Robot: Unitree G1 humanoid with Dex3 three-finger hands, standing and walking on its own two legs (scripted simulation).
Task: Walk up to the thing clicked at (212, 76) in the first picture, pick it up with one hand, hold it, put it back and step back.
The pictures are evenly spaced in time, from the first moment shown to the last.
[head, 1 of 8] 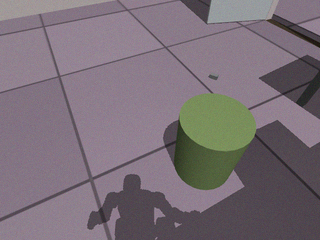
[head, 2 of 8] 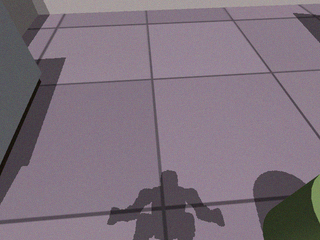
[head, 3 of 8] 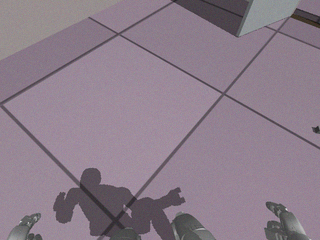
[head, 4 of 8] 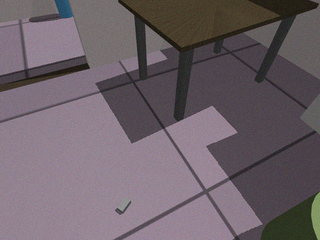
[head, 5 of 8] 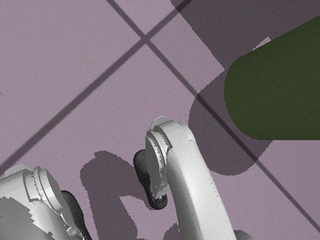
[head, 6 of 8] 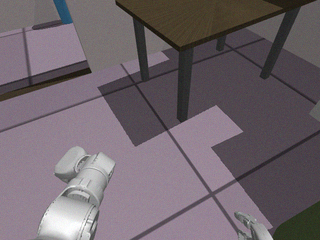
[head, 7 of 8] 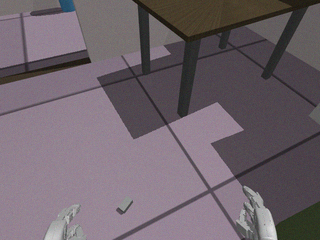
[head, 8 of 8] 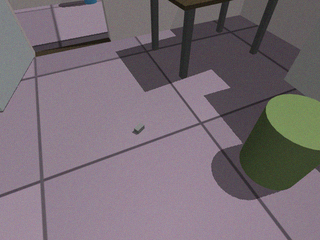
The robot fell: no
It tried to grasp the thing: yes
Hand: left
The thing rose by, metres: 0.69
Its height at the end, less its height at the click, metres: +0.00
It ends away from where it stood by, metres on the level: 0.01
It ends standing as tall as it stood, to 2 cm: yes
